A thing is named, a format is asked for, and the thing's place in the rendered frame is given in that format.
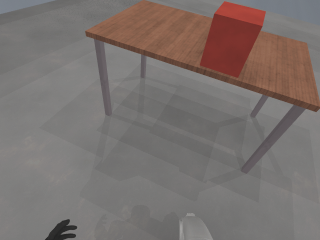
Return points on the right robot thigh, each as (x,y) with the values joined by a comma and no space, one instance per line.
(193,228)

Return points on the carton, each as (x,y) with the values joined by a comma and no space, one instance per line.
(233,32)

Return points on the table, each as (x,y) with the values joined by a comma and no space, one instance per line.
(276,67)

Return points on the left robot hand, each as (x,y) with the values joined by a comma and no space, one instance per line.
(56,233)

